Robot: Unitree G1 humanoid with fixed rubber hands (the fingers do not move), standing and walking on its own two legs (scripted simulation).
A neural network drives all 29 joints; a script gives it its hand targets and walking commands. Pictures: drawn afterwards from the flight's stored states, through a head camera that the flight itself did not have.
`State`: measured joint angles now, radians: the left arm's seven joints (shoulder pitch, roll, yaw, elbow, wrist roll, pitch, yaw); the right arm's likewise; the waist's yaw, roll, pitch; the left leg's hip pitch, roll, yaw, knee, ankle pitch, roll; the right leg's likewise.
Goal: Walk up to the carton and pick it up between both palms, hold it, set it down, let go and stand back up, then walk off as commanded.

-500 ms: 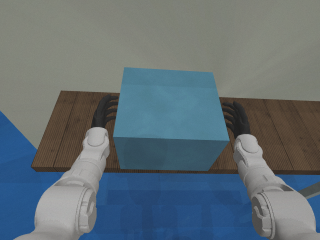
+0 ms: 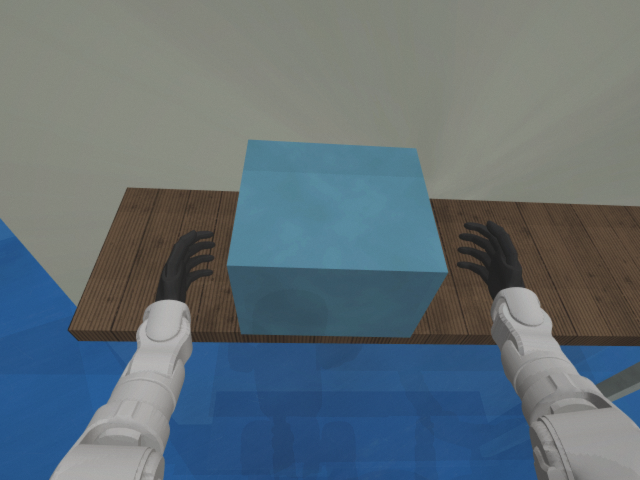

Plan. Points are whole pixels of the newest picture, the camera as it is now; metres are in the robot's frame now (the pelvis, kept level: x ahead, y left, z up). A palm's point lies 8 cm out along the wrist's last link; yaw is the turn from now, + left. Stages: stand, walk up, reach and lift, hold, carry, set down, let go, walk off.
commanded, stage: set down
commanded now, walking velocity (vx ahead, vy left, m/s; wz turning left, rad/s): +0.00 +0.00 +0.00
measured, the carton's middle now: (330, 239) +0.49 +0.00 -0.01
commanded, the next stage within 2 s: none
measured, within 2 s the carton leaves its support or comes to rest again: neither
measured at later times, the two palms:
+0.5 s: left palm (150, 348) +0.29 +0.22 +0.02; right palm (528, 337) +0.31 -0.24 +0.04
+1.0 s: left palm (132, 404) +0.23 +0.22 +0.00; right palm (530, 380) +0.26 -0.23 +0.04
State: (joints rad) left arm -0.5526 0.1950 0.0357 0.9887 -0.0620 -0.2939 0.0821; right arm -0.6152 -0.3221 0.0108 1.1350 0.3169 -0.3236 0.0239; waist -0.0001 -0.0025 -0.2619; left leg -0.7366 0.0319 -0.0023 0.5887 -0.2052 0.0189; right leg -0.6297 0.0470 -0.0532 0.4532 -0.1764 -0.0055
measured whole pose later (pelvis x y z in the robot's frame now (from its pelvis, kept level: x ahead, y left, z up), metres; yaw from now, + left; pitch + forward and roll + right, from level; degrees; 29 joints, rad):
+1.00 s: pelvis -0.02 -0.01 +0.01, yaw +2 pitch +2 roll -2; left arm -0.06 0.23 0.02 0.55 -0.12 -0.12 0.07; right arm -0.12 -0.25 0.01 0.69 0.33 -0.19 0.05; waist 0.00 -0.07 -0.10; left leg -0.38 0.01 0.00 0.52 -0.18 0.02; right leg -0.31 0.02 -0.05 0.47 -0.20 -0.01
